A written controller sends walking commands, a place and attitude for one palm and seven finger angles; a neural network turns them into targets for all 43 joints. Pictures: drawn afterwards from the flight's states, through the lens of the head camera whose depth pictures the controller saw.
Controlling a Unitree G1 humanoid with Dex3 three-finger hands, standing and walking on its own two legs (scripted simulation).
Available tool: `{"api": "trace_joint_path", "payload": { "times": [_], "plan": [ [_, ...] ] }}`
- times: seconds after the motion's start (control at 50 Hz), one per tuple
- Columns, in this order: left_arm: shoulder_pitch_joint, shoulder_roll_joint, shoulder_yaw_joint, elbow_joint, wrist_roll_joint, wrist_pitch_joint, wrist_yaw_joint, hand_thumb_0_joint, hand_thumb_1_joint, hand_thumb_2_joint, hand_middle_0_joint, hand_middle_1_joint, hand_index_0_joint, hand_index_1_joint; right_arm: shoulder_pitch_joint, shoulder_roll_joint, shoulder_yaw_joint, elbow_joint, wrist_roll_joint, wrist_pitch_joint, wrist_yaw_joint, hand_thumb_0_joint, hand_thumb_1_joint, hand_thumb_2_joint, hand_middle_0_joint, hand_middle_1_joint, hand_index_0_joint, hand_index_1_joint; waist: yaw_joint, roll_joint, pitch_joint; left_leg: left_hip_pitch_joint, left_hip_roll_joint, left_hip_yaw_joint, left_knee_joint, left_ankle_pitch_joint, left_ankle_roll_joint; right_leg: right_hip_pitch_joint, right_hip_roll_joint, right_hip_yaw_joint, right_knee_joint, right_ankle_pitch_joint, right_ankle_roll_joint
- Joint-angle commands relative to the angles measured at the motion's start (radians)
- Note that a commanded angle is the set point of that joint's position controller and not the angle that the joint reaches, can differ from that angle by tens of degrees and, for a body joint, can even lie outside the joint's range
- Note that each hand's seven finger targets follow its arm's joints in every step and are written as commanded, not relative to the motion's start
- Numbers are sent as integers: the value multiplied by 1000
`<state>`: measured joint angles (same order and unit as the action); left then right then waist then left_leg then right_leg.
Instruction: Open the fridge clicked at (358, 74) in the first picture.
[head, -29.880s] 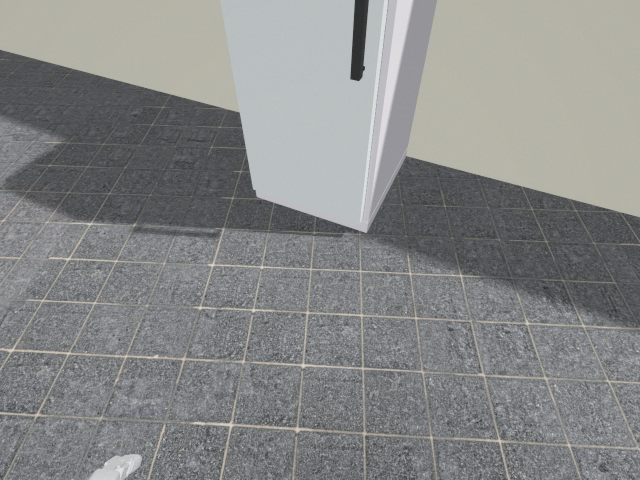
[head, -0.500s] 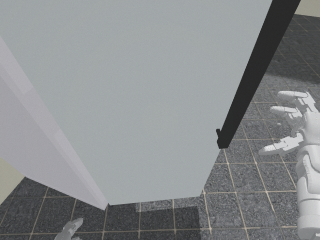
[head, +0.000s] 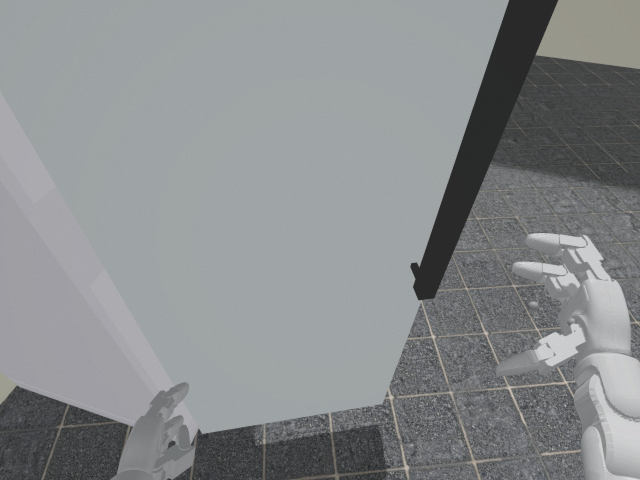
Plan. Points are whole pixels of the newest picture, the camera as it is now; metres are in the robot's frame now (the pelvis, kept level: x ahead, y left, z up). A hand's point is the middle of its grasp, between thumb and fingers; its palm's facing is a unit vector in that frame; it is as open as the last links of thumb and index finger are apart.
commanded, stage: slip the hand off the handle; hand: right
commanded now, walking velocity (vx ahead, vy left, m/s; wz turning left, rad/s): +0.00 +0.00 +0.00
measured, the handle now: (460, 161) +0.44 -0.15 +0.21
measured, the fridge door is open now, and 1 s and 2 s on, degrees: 64 64 64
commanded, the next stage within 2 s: draw the hand back to the body in 0.12 s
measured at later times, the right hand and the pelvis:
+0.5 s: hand (554, 326) +0.25 -0.22 +0.14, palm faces +0.16 +0.99 -0.04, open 14.7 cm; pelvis +0.00 +0.02 +0.00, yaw -1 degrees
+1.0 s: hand (603, 358) +0.21 -0.25 +0.15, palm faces +0.41 +0.86 -0.30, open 13.1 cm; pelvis +0.00 +0.01 +0.01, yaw -1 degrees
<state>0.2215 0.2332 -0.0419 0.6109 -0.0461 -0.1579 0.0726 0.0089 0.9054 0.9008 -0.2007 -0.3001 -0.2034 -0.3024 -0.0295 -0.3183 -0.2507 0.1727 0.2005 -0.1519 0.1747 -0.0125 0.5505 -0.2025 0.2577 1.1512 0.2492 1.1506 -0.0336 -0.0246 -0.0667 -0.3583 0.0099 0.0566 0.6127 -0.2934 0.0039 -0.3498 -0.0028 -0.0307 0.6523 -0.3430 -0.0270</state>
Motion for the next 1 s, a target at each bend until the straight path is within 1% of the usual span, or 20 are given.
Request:
{"api": "trace_joint_path", "payload": {
  "times": [0.0,0.04,0.12,0.22,0.24,0.26,0.3,0.36,0.4,0.48,0.56,0.64,0.72,0.74,0.76,0.78,0.82,0.86,0.9,0.98],
  "plan": [
    [-85,140,50,-145,-4,-58,17,0,900,900,-200,-300,-200,-300,-191,-203,-99,-269,19,-47,-4,0,550,-200,250,1150,250,1150,4,-4,-138,68,-18,-16,-82,155,19,57,-7,43,-111,187,10],
    [-96,129,46,-155,-5,-66,16,0,900,900,-200,-300,-200,-300,-162,-184,-86,-321,22,-53,-1,0,550,-200,250,1150,250,1150,-5,-49,-154,78,-16,-19,-79,158,21,67,-2,39,-111,193,12],
    [-95,129,46,-152,-1,-85,18,0,900,900,-200,-300,-200,-300,-113,-191,-91,-399,27,-66,0,0,550,-200,250,1150,250,1150,0,-53,-165,86,-14,-20,-74,182,17,77,0,36,-98,212,10],
    [-94,135,43,-130,-4,-99,33,0,900,900,-200,-300,-200,-300,-144,-198,-91,-350,37,-60,6,0,550,-200,250,1150,250,1150,19,-11,-106,51,-8,-33,-102,94,9,43,4,36,-97,131,4],
    [-121,136,35,-125,-24,-111,49,0,900,900,-200,-300,-200,-300,-167,-140,-135,-280,182,14,42,0,550,-200,250,1150,250,1150,7,-14,-162,126,2,-40,-126,100,14,61,6,39,-114,115,9],
    [-131,136,32,-129,-27,-122,61,0,900,900,-200,-300,-200,-300,-193,-186,-157,-324,193,49,63,0,550,-200,250,1150,250,1150,-5,-18,-184,154,7,-40,-131,114,11,78,4,41,-120,127,7],
    [-129,137,27,-130,-23,-132,70,0,900,900,-200,-300,-200,-300,-151,-243,-184,-337,155,97,65,0,550,-200,250,1150,250,1150,-21,-33,-165,167,10,-41,-129,158,13,75,4,39,-128,178,0],
    [-115,123,30,-141,-20,-148,54,0,900,900,-200,-300,-200,-300,-86,-207,-148,-402,121,103,49,0,550,-200,250,1150,250,1150,-22,-37,-137,143,4,-25,-125,193,10,94,2,37,-135,211,1],
    [-115,130,31,-136,-16,-155,51,0,900,900,-200,-300,-200,-300,-67,-205,-166,-400,135,102,49,0,550,-200,250,1150,250,1150,-22,19,-125,155,5,-27,-129,199,9,83,0,38,-132,215,-1],
    [-116,132,32,-140,-20,-160,50,0,900,900,-200,-300,-200,-300,14,-217,-208,-393,156,132,60,0,550,-200,250,1150,250,1150,-31,26,-107,143,9,-34,-144,160,1,71,3,30,-136,183,1],
    [-122,133,30,-141,-24,-158,55,0,900,900,-200,-300,-200,-300,-17,-225,-204,-425,153,160,61,0,550,-200,250,1150,250,1150,-20,-2,-73,121,11,-41,-164,98,-1,74,4,31,-140,151,-2],
    [-129,128,28,-143,-23,-178,62,0,900,900,-200,-300,-200,-300,-49,-229,-197,-525,147,143,57,0,514,-218,249,1129,249,1129,-20,-60,-120,134,9,-37,-155,111,3,126,3,39,-141,166,-3],
    [-124,131,25,-129,-21,-194,65,0,900,900,-200,-300,-200,-300,19,-214,-195,-523,155,150,66,0,369,-287,244,1044,244,1044,-23,-25,-90,133,4,-17,-149,158,5,132,-1,48,-149,189,-3],
    [-136,131,43,-120,19,-179,50,0,900,900,-200,-300,-200,-300,15,-330,-225,-602,-6,103,-93,0,332,-305,242,1023,242,1023,-47,-26,-1,134,25,-58,-210,133,10,86,-1,44,-162,186,-7],
    [-130,120,41,-117,25,-171,39,0,900,900,-200,-300,-200,-300,112,-217,-161,-554,-24,92,-153,0,296,-322,241,1001,241,1001,-28,-6,18,130,32,-45,-204,121,10,94,-3,41,-174,176,-2],
    [-126,115,40,-114,25,-156,31,0,900,900,-200,-300,-200,-300,157,-180,-119,-560,-49,81,-190,0,260,-340,240,980,240,980,-29,1,17,140,31,-36,-197,118,11,113,-9,46,-184,174,-2],
    [-125,117,48,-113,28,-130,26,0,900,900,-200,-300,-200,-300,184,-207,-138,-604,-75,57,-235,0,188,-375,237,938,237,938,-32,-9,-38,182,34,-40,-197,144,12,154,-12,35,-198,199,-7],
    [-133,109,45,-114,31,-115,23,0,900,900,-200,-300,-200,-300,180,-205,-127,-643,-92,38,-259,0,115,-410,235,895,235,895,-29,-53,-31,192,33,-38,-202,137,13,172,-12,34,-218,193,-4],
    [-139,113,47,-108,35,-103,26,0,900,900,-200,-300,-200,-300,195,-216,-137,-644,-103,26,-276,0,43,-445,232,853,232,853,-31,-18,-19,203,30,-34,-217,127,14,178,-16,37,-234,191,-6],
    [-150,103,46,-107,37,-86,26,0,900,900,-200,-300,-200,-300,200,-211,-138,-660,-118,10,-294,0,-102,-515,227,767,227,767,-30,-47,-10,217,27,-31,-227,114,15,199,-16,42,-264,185,-4]
  ]
}}
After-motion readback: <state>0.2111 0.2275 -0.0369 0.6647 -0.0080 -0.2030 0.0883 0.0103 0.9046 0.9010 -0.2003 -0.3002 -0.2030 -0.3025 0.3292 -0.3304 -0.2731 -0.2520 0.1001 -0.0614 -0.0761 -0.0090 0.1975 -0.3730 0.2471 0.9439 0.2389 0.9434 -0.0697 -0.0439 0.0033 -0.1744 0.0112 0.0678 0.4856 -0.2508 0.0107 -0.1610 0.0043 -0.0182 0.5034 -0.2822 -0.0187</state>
